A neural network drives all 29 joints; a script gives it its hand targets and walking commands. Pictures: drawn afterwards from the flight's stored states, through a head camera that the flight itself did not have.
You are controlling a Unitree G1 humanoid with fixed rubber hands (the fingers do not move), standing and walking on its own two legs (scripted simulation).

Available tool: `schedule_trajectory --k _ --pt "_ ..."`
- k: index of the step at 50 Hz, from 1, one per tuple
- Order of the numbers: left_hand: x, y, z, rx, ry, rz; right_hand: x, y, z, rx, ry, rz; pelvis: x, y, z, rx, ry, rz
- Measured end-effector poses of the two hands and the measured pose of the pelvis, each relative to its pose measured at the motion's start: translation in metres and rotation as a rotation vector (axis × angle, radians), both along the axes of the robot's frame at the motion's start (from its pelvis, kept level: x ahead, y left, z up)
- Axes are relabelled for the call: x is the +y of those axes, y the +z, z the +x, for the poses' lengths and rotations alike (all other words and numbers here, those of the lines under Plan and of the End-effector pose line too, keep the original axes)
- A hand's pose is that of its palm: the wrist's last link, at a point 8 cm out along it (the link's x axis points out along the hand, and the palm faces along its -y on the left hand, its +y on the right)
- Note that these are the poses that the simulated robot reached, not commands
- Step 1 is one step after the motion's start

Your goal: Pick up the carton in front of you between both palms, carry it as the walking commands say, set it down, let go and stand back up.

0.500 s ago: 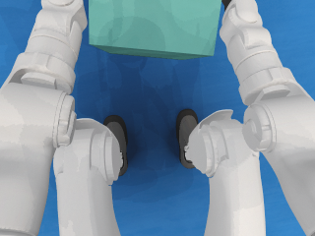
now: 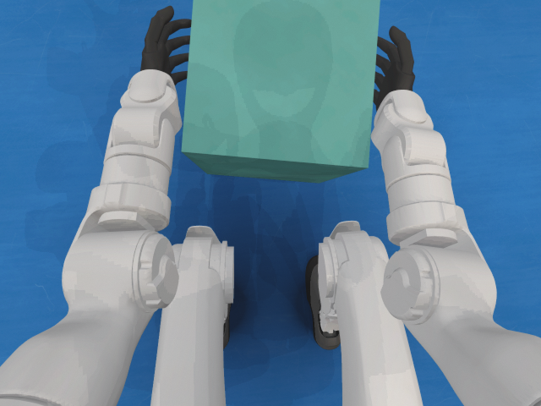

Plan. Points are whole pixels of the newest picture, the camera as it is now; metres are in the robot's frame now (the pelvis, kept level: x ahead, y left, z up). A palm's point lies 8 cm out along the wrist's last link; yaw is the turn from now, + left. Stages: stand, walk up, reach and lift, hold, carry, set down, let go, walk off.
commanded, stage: reach and lift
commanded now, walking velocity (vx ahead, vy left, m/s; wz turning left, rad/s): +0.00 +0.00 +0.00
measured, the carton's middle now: (273, 105) +0.51 +0.00 -0.14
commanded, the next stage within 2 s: none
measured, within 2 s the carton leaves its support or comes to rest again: neither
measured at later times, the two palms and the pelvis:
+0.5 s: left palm (106, 40) +0.48 +0.15 +0.08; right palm (472, 55) +0.47 -0.15 +0.08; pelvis +0.02 +0.00 +0.13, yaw +1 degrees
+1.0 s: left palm out of the picture +0.43 +0.15 +0.24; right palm out of the picture +0.43 -0.15 +0.25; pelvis +0.07 +0.00 +0.27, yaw +1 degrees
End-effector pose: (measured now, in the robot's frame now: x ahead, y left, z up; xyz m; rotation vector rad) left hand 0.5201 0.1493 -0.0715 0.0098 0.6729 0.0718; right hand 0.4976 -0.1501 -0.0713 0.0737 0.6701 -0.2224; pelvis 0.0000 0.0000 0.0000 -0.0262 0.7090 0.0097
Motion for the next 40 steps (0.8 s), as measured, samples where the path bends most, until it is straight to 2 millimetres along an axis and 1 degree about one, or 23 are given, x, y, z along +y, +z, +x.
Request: schedule_trajectory --k 6,9,14,19,24,40 --pt "-0.005 0.048 -0.011 0.019 -0.007 0.001 -0.005 0.048 -0.012 0.019 0.005 -0.01 0.0 0.037 -0.003 0.021 0.009 -0.006" --pt "-0.006 0.066 -0.014 0.017 -0.005 0.006 -0.007 0.067 -0.013 0.017 0.01 -0.012 0.0 0.052 -0.003 0.032 0.005 -0.003" --pt "-0.003 0.091 -0.019 0.011 0.005 0.004 -0.005 0.093 -0.014 0.01 0.024 -0.013 -0.001 0.074 0.001 0.042 0.0 0.003" --pt "0.001 0.115 -0.028 0.005 0.021 -0.003 0.0 0.118 -0.018 0.004 0.035 -0.013 -0.001 0.096 0.008 0.035 0.005 0.005" --pt "0.001 0.143 -0.037 0.001 0.031 -0.014 0.0 0.148 -0.026 -0.001 0.036 -0.011 0.0 0.121 0.018 0.008 0.01 0.005" --pt "0.002 0.251 -0.068 0.011 0.057 -0.02 0.001 0.255 -0.051 0.008 0.055 -0.003 0.001 0.212 0.047 -0.152 0.008 0.016"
